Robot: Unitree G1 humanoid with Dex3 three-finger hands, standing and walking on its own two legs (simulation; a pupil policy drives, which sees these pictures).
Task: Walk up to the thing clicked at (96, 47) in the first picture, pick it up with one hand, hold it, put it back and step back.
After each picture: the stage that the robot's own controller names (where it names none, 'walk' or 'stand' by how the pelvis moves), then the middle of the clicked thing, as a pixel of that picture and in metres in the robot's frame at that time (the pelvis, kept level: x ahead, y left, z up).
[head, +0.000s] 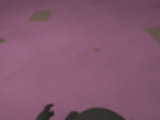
stand; (95, 48) +1.42 -0.06 -0.72
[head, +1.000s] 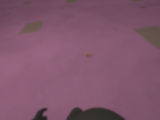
walk; (87, 54) +1.29 +0.22 -0.70
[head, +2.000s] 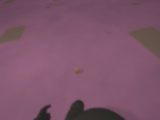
walk; (76, 71) +0.79 +0.34 -0.71
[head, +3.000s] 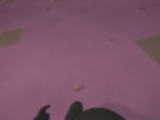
walk; (76, 88) +0.49 +0.26 -0.72
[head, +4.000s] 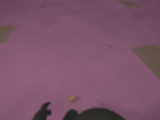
stand; (71, 99) +0.34 +0.20 -0.71
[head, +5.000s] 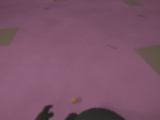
stand; (73, 100) +0.33 +0.21 -0.72
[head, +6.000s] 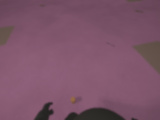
stand; (73, 100) +0.31 +0.21 -0.72
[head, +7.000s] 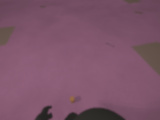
stand; (72, 99) +0.32 +0.22 -0.73
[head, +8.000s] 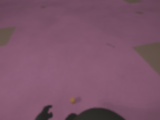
stand; (72, 100) +0.31 +0.22 -0.73
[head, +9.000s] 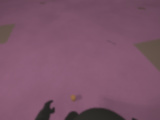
go down; (73, 98) +0.32 +0.21 -0.72
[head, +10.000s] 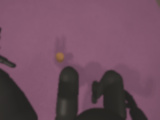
go down; (60, 57) +0.42 +0.23 -0.30
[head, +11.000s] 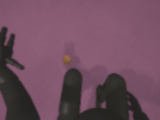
close in; (66, 60) +0.42 +0.22 -0.31
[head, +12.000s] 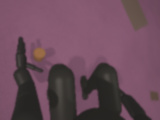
close in; (39, 55) +0.41 +0.25 -0.22
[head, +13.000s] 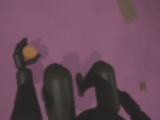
close; (29, 54) +0.40 +0.26 -0.23
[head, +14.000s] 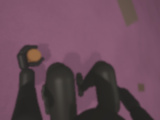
lift; (33, 56) +0.38 +0.24 -0.23
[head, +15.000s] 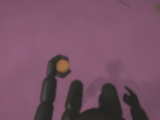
lift; (64, 68) +0.32 +0.19 -0.01
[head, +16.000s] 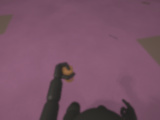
hold; (68, 74) +0.31 +0.17 +0.00
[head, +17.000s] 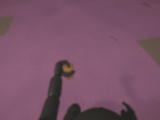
hold; (68, 71) +0.33 +0.17 +0.00
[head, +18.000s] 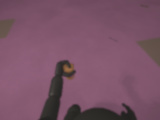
crouch; (69, 71) +0.33 +0.17 +0.01
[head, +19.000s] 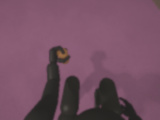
crouch; (63, 56) +0.42 +0.20 -0.09
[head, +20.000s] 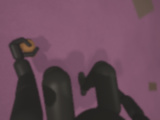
lower; (29, 49) +0.42 +0.26 -0.23
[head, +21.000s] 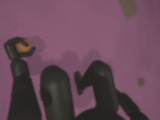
lower; (24, 48) +0.42 +0.27 -0.23
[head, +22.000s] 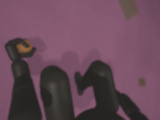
lower; (25, 49) +0.42 +0.27 -0.23
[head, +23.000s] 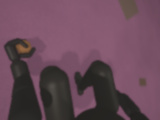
lower; (25, 50) +0.42 +0.27 -0.23
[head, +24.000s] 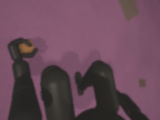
loosen; (27, 49) +0.42 +0.26 -0.23
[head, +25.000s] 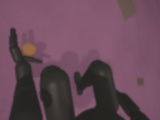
withdraw; (28, 52) +0.41 +0.25 -0.23
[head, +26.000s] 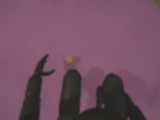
walk; (69, 60) +0.43 +0.20 -0.31
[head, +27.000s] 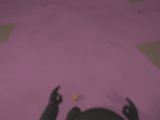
stand; (74, 98) +0.35 +0.17 -0.65
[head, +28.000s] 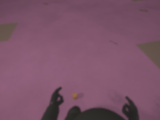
stand; (74, 96) +0.36 +0.18 -0.67
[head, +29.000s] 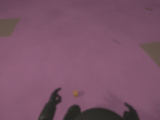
stand; (75, 93) +0.36 +0.18 -0.68
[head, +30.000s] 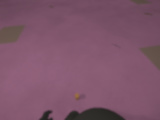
walk; (77, 96) +0.37 +0.18 -0.72
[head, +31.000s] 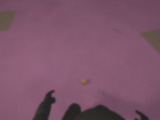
walk; (83, 82) +0.47 +0.08 -0.70
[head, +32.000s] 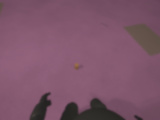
walk; (76, 66) +0.73 +0.16 -0.71
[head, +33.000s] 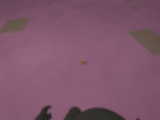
stand; (82, 61) +1.02 +0.20 -0.70
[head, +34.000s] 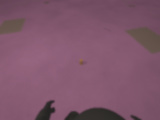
stand; (81, 62) +1.00 +0.20 -0.72
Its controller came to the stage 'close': yes
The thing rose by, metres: 0.72
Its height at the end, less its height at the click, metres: +0.00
